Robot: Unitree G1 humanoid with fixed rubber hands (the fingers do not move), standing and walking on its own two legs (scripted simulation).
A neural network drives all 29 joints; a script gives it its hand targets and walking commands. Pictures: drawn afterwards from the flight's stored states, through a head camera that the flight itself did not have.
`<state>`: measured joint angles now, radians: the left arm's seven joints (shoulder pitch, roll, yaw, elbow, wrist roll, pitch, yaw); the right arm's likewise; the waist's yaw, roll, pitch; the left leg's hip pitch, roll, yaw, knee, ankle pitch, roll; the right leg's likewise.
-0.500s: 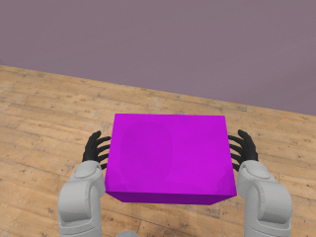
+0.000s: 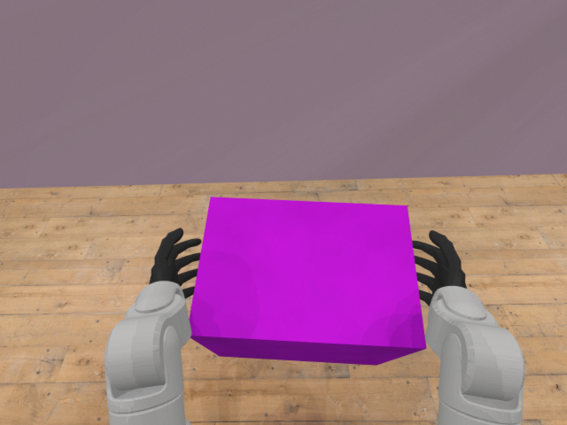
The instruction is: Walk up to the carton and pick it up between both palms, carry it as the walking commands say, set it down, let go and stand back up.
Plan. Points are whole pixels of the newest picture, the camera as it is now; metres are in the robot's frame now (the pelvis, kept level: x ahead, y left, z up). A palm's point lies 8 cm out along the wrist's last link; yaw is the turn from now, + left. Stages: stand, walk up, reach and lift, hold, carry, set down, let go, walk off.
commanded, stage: carry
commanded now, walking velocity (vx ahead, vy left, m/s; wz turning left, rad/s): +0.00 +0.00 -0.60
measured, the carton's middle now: (302, 290) +0.31 +0.00 +0.01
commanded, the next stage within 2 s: none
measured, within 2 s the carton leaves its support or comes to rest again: neither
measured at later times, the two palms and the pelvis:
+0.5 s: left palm (217, 293) +0.25 +0.11 +0.10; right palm (524, 356) +0.18 -0.22 +0.11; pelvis -0.03 +0.00 +0.01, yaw -16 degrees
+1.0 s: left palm (306, 299) +0.25 +0.00 +0.10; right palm out of the picture +0.08 -0.29 +0.11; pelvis -0.06 -0.01 +0.00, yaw -31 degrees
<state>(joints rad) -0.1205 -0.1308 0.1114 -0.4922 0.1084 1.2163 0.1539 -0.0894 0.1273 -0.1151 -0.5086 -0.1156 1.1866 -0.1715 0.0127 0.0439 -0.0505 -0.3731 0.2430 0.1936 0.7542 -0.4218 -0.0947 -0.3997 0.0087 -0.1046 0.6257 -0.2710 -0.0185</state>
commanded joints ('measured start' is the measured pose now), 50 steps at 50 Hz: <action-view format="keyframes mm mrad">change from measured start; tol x16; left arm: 1 -299 -824 -653 -33 -365 4 -237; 50 -377 -809 -725 -98 -363 12 -243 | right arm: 1 -404 819 722 -76 393 27 240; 50 -351 837 677 4 383 29 247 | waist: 1 -7 -312 -269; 16 -16 -178 -281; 19 -21 293 -181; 31 -19 152 -253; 34 -6 -348 -276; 47 -17 -229 -302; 50 -20 181 -266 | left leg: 1 -224 -86 -81 316 -237 -43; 7 -235 -141 -173 295 -72 22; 15 35 -190 -117 -124 -3 42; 19 211 282 -500 -456 301 226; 28 256 107 -112 -240 605 163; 31 227 99 -46 -128 548 102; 34 -180 -76 -28 223 -209 -24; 35 -202 -71 -105 308 -235 -17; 47 44 -187 -99 -142 -8 38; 50 231 169 -424 -419 198 129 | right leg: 1 352 -337 489 -183 748 -147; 16 52 -159 383 -180 213 -75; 20 -267 -17 90 408 -300 24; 23 -250 -42 89 470 -207 35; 30 -41 -3 -57 -7 -93 40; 32 138 -56 8 -229 118 34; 34 317 -343 455 -174 706 -109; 47 111 -202 371 -185 258 -74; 50 -157 -42 172 83 -13 30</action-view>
